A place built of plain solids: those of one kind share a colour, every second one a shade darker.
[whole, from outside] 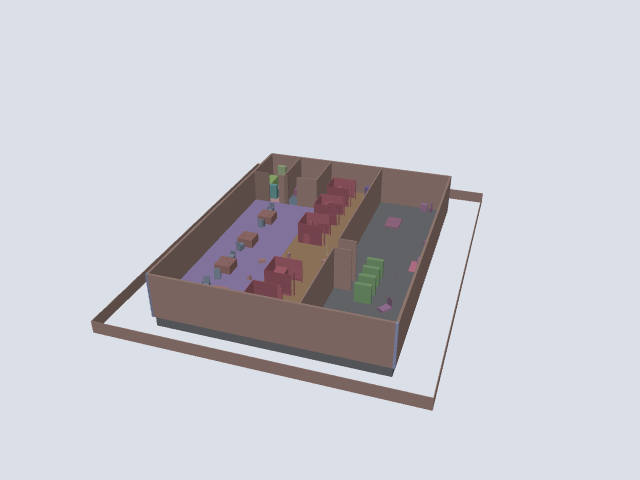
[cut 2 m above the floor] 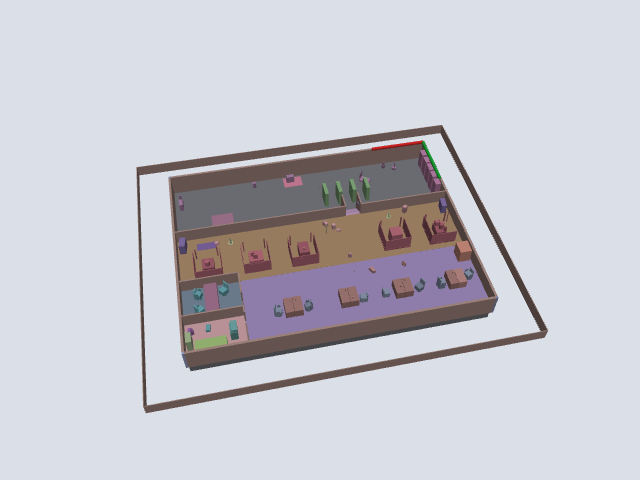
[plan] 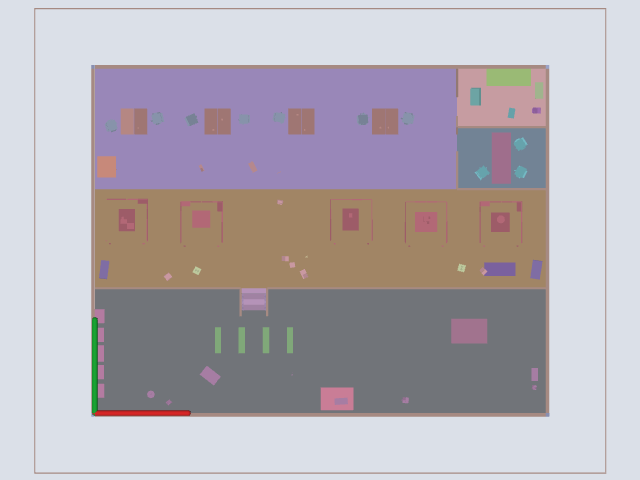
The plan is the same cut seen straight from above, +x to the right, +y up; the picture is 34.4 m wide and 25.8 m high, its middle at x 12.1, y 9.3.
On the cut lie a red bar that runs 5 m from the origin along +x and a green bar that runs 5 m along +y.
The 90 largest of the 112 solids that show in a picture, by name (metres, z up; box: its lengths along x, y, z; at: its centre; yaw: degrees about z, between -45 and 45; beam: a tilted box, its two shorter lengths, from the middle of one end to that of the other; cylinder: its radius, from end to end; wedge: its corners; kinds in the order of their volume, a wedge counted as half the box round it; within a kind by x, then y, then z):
{
 "cells_1": {"box": [24.23, 5.33, 0.79], "at": [12.11, 9.37, 0.35]},
 "desks_1": {"box": [19.47, 6.47, 0.79], "at": [9.73, 15.27, 0.35]},
 "wall_1": {"box": [0.06, 25.03, 1.05], "at": [-3.23, 9.25, 0.47]},
 "wall_2": {"box": [0.2, 18.51, 3.86], "at": [-0.1, 9.25, 1.88]},
 "wall_3": {"box": [7.84, 0.12, 3.86], "at": [3.92, 6.71, 1.88]},
 "wall_4": {"box": [0.12, 1.5, 3.86], "at": [7.84, 5.96, 1.88]},
 "wall_5": {"box": [0.12, 1.5, 3.86], "at": [9.26, 5.96, 1.88]},
 "wall_6": {"box": [30.75, 0.06, 1.05], "at": [12.11, -3.23, 0.47]},
 "wall_7": {"box": [24.23, 0.2, 3.86], "at": [12.11, -0.1, 1.88]},
 "wall_8": {"box": [24.23, 0.2, 3.86], "at": [12.11, 18.61, 1.88]},
 "wall_9": {"box": [30.75, 0.06, 1.05], "at": [12.11, 21.74, 0.47]},
 "wall_10": {"box": [14.97, 0.12, 3.86], "at": [16.75, 6.71, 1.88]},
 "wall_11": {"box": [0.12, 2.03, 3.86], "at": [19.47, 13.05, 1.88]},
 "wall_12": {"box": [0.12, 0.4, 3.86], "at": [19.47, 15.17, 1.88]},
 "wall_13": {"box": [0.12, 0.6, 3.86], "at": [19.47, 15.67, 1.88]},
 "wall_14": {"box": [0.12, 1.54, 3.86], "at": [19.47, 17.74, 1.88]},
 "wall_15": {"box": [4.76, 0.12, 3.86], "at": [21.85, 12.03, 1.88]},
 "wall_16": {"box": [4.76, 0.12, 3.86], "at": [21.85, 15.37, 1.88]},
 "wall_17": {"box": [0.2, 18.51, 3.86], "at": [24.33, 9.25, 1.88]},
 "wall_18": {"box": [0.06, 25.03, 1.05], "at": [27.46, 9.25, 0.47]},
 "meeting_1": {"box": [4.76, 3.33, 0.79], "at": [21.85, 13.7, 0.35]},
 "workshop_1": {"box": [4.76, 3.14, 0.79], "at": [21.85, 16.94, 0.35]},
 "cell_cells_1": {"box": [2.22, 0.04, 2.21], "at": [1.71, 11.48, 1.8]},
 "cell_cells_2": {"box": [0.88, 1.2, 0.83], "at": [1.72, 10.37, 1.1]},
 "cell_cells_3": {"box": [0.38, 0.33, 1.37], "at": [1.92, 10.06, 1.37]},
 "cell_cells_4": {"box": [0.04, 2.22, 2.21], "at": [2.82, 10.37, 1.8]},
 "cell_cells_5": {"box": [0.04, 2.22, 2.0], "at": [4.62, 10.23, 1.69]},
 "cell_cells_6": {"box": [0.97, 0.93, 1.53], "at": [5.72, 10.42, 1.46]},
 "cell_cells_7": {"box": [2.22, 0.04, 2.0], "at": [5.73, 11.34, 1.69]},
 "cell_cells_8": {"box": [0.04, 2.22, 2.0], "at": [6.84, 10.23, 1.69]},
 "cell_cells_9": {"box": [0.045, 2.22, 1.99], "at": [12.67, 10.36, 1.69]},
 "cell_cells_10": {"box": [0.88, 1.18, 1.12], "at": [13.75, 10.4, 1.25]},
 "cell_cells_11": {"box": [2.22, 0.045, 1.99], "at": [13.78, 11.47, 1.69]},
 "cell_cells_12": {"box": [0.045, 2.22, 1.99], "at": [14.89, 10.36, 1.69]},
 "cell_cells_13": {"box": [0.045, 2.22, 2.0], "at": [16.69, 10.23, 1.69]},
 "cell_cells_14": {"box": [1.2, 1.07, 0.84], "at": [17.8, 10.27, 1.11]},
 "cell_cells_15": {"box": [2.22, 0.045, 2.0], "at": [17.8, 11.34, 1.69]},
 "cell_cells_16": {"box": [0.045, 2.22, 2.0], "at": [18.91, 10.23, 1.69]},
 "cell_cells_17": {"box": [0.04, 2.22, 2.0], "at": [20.71, 10.23, 1.69]},
 "cell_cells_18": {"box": [1.0, 1.05, 0.85], "at": [21.8, 10.26, 1.11]},
 "cell_cells_19": {"cylinder": 0.21, "from": [21.82, 10.41, 0.69], "to": [21.82, 10.41, 2.22]},
 "cell_cells_20": {"box": [2.22, 0.04, 2.0], "at": [21.82, 11.34, 1.69]},
 "cell_cells_21": {"box": [0.04, 2.22, 2.0], "at": [22.93, 10.23, 1.69]},
 "desk_desks_1": {"box": [0.7, 1.4, 0.8], "at": [1.74, 15.67, 1.09]},
 "desk_desks_2": {"box": [0.7, 1.4, 0.8], "at": [2.46, 15.67, 1.09]},
 "desk_desks_3": {"box": [0.7, 1.4, 0.8], "at": [6.24, 15.67, 1.09]},
 "desk_desks_4": {"box": [0.7, 1.4, 0.79], "at": [6.96, 15.67, 1.09]},
 "desk_desks_5": {"box": [0.7, 1.4, 0.8], "at": [10.74, 15.67, 1.09]},
 "desk_desks_6": {"box": [0.7, 1.4, 0.8], "at": [11.46, 15.67, 1.09]},
 "desk_desks_7": {"box": [0.7, 1.4, 0.8], "at": [15.24, 15.67, 1.09]},
 "desk_desks_8": {"box": [0.7, 1.4, 0.8], "at": [15.96, 15.67, 1.09]},
 "phone_booth_1": {"box": [1.0, 1.14, 2.34], "at": [0.63, 13.23, 1.86]},
 "phone_booth_2": {"box": [0.99, 1.14, 2.34], "at": [0.63, 13.23, 1.86]},
 "lockers_1": {"box": [0.52, 0.76, 1.85], "at": [0.25, 1.2, 0.88]},
 "lockers_2": {"box": [0.47, 0.76, 1.85], "at": [0.25, 2.2, 0.88]},
 "lockers_3": {"box": [0.47, 0.9, 1.85], "at": [0.25, 3.2, 0.88]},
 "lockers_4": {"box": [0.47, 0.76, 1.85], "at": [0.25, 4.2, 0.88]},
 "lockers_5": {"box": [0.52, 0.76, 1.85], "at": [0.25, 5.2, 0.88]},
 "gates_1": {"box": [0.32, 1.4, 1.74], "at": [6.61, 3.91, 0.82]},
 "gates_2": {"box": [0.35, 1.4, 1.74], "at": [7.9, 3.91, 0.82]},
 "gates_3": {"box": [0.35, 1.4, 1.74], "at": [9.2, 3.91, 0.82]},
 "gates_4": {"box": [0.33, 1.4, 1.74], "at": [10.49, 3.91, 0.82]},
 "bench_workshop_1": {"box": [2.4, 0.95, 1.08], "at": [22.25, 18.06, 1.23]},
 "meeting_table_meeting_1": {"box": [1.04, 2.76, 0.79], "at": [21.85, 13.7, 1.09]},
 "chest_workshop_1": {"box": [0.47, 0.9, 1.48], "at": [20.41, 16.98, 1.43]},
 "chest_workshop_2": {"box": [0.53, 0.95, 1.02], "at": [20.49, 17.01, 1.2]},
 "cart_1": {"box": [0.45, 0.97, 0.99], "at": [0.5, 7.72, 1.19], "yaw": -7.1},
 "cart_2": {"box": [0.52, 0.98, 1.05], "at": [23.73, 7.69, 1.22], "yaw": -8.6},
 "chair_desks_1": {"box": [0.5, 0.53, 0.57], "at": [0.91, 15.45, 0.98], "yaw": 17.9},
 "chair_desks_2": {"box": [0.5, 0.5, 0.57], "at": [3.33, 15.82, 0.98], "yaw": 12.4},
 "chair_desks_3": {"box": [0.5, 0.55, 0.51], "at": [5.23, 15.77, 0.94], "yaw": 24.3},
 "chair_desks_4": {"box": [0.47, 0.5, 0.53], "at": [8.0, 15.8, 0.95], "yaw": -0.9},
 "chair_desks_5": {"box": [0.53, 0.5, 0.56], "at": [9.94, 15.88, 0.97], "yaw": -10.6},
 "chair_desks_6": {"box": [0.5, 0.47, 0.54], "at": [14.43, 15.79, 0.96], "yaw": 3.7},
 "chair_desks_7": {"box": [0.47, 0.5, 0.56], "at": [16.79, 15.83, 0.97], "yaw": -11.5},
 "shelf_workshop_1": {"box": [0.44, 0.9, 2.05], "at": [23.88, 17.34, 1.71]},
 "steps_1": {"box": [1.42, 0.3, 0.42], "at": [8.55, 5.97, 0.16]},
 "steps_2": {"box": [1.42, 0.3, 0.61], "at": [8.55, 6.27, 0.25]},
 "steps_3": {"box": [1.42, 0.3, 0.79], "at": [8.55, 6.57, 0.35]},
 "clutter_room_lobby_1": {"box": [0.96, 0.61, 0.24], "at": [6.2, 2.01, 0.07], "yaw": -38.0},
 "clutter_room_lobby_2": {"box": [0.72, 0.36, 0.76], "at": [13.24, 0.63, 0.33], "yaw": 3.4},
 "clutter_room_lobby_3": {"box": [0.34, 0.69, 0.82], "at": [23.64, 2.07, 0.36], "yaw": -0.3},
 "onway_lane_1": {"box": [1.93, 1.34, 0.2], "at": [20.12, 4.4, 0.05]},
 "wall_corner_1": {"box": [0.2, 0.2, 3.86], "at": [-0.1, -0.1, 1.88]},
 "wall_corner_2": {"box": [0.2, 0.2, 3.86], "at": [-0.1, 18.61, 1.88]},
 "wall_corner_3": {"box": [0.2, 0.2, 3.86], "at": [24.33, 18.61, 1.88]},
 "meeting_chair_meeting_1": {"box": [0.5, 0.53, 0.54], "at": [20.87, 12.95, 0.96], "yaw": 37.5},
 "meeting_chair_meeting_2": {"box": [0.53, 0.5, 0.53], "at": [22.84, 14.43, 0.96], "yaw": 33.5},
 "meeting_chair_meeting_3": {"box": [0.47, 0.47, 0.56], "at": [22.86, 12.96, 0.97], "yaw": -26.5},
 "laid_event_lobby_1": {"box": [1.76, 1.22, 0.05], "at": [13.02, 0.76, -0.02]}
}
